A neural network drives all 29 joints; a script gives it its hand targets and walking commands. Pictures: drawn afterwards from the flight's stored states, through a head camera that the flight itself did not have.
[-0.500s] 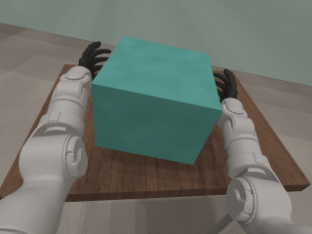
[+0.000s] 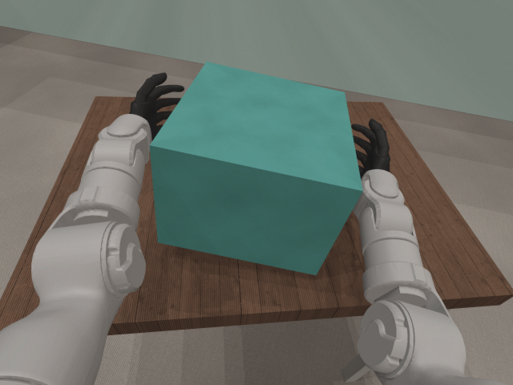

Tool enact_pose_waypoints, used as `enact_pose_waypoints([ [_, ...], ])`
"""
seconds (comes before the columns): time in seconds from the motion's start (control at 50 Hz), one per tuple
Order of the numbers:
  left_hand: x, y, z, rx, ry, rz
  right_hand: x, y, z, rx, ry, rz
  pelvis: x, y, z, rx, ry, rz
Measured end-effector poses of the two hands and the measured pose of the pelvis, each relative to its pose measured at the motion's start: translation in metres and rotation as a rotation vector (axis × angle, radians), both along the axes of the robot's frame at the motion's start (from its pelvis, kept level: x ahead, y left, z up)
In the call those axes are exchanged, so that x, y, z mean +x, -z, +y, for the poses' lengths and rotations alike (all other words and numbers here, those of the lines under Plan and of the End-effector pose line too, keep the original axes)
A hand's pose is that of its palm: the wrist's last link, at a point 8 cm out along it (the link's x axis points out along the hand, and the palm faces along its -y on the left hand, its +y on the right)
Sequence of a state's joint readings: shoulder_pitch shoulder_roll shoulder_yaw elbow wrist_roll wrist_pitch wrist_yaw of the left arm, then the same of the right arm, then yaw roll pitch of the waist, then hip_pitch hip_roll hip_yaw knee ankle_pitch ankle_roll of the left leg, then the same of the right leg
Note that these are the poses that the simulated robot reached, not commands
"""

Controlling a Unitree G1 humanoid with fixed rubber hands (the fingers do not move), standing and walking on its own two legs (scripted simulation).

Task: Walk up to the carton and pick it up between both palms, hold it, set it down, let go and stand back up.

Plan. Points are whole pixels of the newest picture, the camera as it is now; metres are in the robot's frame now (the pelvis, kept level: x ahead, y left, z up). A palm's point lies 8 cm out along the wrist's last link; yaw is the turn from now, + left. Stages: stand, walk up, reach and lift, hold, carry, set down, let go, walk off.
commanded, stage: set down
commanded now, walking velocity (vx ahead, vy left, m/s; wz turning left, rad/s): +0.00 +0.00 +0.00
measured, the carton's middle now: (257, 162) +0.47 -0.04 +0.11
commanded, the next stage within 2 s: none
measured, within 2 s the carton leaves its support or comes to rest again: rests again in 0.46 s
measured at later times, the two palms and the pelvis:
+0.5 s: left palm (141, 134) +0.48 +0.14 +0.17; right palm (370, 175) +0.38 -0.20 +0.15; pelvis +0.00 +0.00 +0.00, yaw +0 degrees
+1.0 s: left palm (141, 141) +0.47 +0.14 +0.16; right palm (369, 177) +0.38 -0.20 +0.15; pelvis -0.01 +0.00 +0.00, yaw -1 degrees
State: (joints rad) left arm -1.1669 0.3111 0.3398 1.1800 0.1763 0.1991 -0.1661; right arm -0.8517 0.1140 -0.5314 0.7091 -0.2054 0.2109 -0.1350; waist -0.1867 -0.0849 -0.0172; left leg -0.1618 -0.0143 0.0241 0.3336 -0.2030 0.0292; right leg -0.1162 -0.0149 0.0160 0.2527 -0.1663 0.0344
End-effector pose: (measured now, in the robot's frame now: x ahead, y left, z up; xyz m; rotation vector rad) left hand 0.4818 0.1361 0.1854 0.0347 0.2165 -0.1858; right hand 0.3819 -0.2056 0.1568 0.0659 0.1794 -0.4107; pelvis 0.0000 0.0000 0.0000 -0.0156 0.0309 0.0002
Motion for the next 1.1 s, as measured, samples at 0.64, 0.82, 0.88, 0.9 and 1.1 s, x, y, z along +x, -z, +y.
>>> enact_pose_waypoints([
  [0.64, -0.007, 0.025, 0.009, -0.029, 0.003, 0.008, -0.002, 0.006, 0.006, -0.030, -0.008, -0.038, -0.004, 0.000, 0.002, 0.004, 0.010, -0.004],
  [0.82, -0.007, 0.027, 0.008, -0.029, 0.004, 0.001, -0.002, 0.008, 0.004, -0.039, -0.010, -0.048, -0.005, 0.000, 0.001, 0.004, 0.011, -0.008],
  [0.88, -0.007, 0.028, 0.007, -0.031, 0.004, 0.000, -0.002, 0.008, 0.004, -0.040, -0.009, -0.052, -0.005, 0.000, 0.001, 0.004, 0.010, -0.011],
  [0.9, -0.007, 0.028, 0.007, -0.032, 0.004, 0.000, -0.002, 0.009, 0.004, -0.039, -0.008, -0.054, -0.005, -0.001, 0.001, 0.004, 0.009, -0.012],
  [1.1, -0.010, 0.032, 0.010, -0.025, 0.005, -0.010, -0.003, 0.012, 0.005, -0.056, -0.008, -0.075, -0.004, -0.001, 0.002, 0.007, 0.016, -0.013],
])
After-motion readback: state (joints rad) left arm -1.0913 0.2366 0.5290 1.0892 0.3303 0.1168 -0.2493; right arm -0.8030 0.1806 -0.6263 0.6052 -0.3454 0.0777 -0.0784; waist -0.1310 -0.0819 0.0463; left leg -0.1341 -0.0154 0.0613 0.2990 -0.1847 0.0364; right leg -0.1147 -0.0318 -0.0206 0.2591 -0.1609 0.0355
